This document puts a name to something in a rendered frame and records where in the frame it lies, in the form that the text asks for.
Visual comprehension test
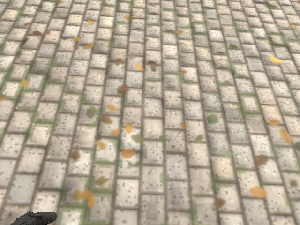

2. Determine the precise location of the left robot hand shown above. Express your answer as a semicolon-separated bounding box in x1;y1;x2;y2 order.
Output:
10;211;57;225

